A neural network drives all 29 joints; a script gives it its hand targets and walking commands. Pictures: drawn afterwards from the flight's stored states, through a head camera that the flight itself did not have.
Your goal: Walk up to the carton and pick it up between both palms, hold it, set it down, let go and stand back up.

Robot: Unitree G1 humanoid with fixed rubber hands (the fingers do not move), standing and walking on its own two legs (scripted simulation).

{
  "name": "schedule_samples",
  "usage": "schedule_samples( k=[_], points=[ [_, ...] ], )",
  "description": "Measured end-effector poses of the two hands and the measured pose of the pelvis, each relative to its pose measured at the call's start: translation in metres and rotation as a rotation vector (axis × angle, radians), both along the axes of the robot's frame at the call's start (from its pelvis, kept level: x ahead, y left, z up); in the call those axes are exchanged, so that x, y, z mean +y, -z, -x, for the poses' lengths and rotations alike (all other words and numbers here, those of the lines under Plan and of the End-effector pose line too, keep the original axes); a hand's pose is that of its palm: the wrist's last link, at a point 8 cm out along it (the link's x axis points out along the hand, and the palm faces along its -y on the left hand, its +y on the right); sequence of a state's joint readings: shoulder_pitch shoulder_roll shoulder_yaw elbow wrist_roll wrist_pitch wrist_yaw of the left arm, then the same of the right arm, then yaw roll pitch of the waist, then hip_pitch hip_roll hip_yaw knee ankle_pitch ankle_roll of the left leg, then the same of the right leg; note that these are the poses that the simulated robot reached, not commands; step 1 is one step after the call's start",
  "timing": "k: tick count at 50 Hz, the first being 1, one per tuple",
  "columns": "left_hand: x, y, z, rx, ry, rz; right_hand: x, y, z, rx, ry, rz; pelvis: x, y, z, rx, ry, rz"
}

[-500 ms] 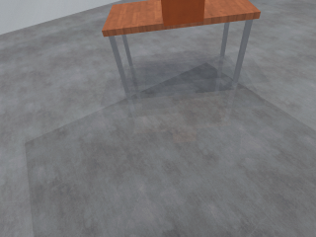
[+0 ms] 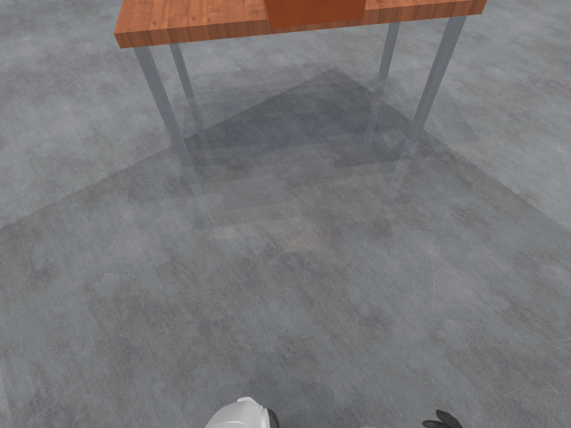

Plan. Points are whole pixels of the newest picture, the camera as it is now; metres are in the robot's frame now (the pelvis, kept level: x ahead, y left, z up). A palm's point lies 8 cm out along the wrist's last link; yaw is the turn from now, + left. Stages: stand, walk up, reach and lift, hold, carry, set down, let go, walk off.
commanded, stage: walk up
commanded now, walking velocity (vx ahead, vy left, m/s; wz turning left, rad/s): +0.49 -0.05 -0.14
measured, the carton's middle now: out of the picture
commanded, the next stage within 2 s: none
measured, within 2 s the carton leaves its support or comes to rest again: neither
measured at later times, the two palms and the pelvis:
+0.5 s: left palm (232, 242) +0.45 +0.12 -0.12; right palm (462, 341) +0.26 -0.27 -0.14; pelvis +0.32 -0.07 +0.00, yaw +0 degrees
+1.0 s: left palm (203, 235) +0.48 +0.19 -0.15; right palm (380, 134) +0.73 -0.21 -0.11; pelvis +0.59 +0.00 +0.00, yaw +0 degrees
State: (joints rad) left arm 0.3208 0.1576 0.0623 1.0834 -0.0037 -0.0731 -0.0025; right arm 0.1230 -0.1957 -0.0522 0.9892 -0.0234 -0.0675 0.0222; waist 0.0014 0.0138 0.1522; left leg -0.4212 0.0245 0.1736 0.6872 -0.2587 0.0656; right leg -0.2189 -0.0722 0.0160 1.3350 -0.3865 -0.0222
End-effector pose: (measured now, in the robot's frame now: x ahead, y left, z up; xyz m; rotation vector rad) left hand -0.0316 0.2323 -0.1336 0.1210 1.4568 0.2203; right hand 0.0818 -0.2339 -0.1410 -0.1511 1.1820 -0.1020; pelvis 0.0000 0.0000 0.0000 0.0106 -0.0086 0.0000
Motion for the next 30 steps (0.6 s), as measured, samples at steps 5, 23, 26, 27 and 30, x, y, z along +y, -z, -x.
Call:
schedule_samples(
  k=[5, 23, 26, 27, 30],
  points=[
    [0.031, -0.026, -0.168, -0.236, 0.149, -0.082, 0.002, -0.018, 0.038, 0.171, 0.111, 0.004, 0.002, -0.019, -0.062, -0.017, 0.012, 0.003],
    [-0.109, -0.01, -0.487, -0.442, 0.273, 0.095, -0.024, 0.004, -0.13, 0.35, 0.201, -0.079, -0.063, 0.002, -0.296, 0.017, 0.009, 0.022],
    [-0.105, -0.012, -0.472, -0.364, 0.165, 0.071, -0.05, -0.002, -0.198, 0.301, 0.134, -0.054, -0.073, -0.008, -0.326, 0.008, -0.002, -0.026],
    [-0.1, -0.015, -0.462, -0.33, 0.126, 0.049, -0.059, -0.004, -0.223, 0.277, 0.109, -0.039, -0.074, -0.012, -0.337, 0.005, -0.005, -0.031],
    [-0.068, -0.033, -0.439, -0.257, 0.021, -0.06, -0.082, -0.011, -0.303, 0.18, 0.042, 0.001, -0.075, -0.023, -0.368, -0.001, -0.006, -0.033]
  ],
)
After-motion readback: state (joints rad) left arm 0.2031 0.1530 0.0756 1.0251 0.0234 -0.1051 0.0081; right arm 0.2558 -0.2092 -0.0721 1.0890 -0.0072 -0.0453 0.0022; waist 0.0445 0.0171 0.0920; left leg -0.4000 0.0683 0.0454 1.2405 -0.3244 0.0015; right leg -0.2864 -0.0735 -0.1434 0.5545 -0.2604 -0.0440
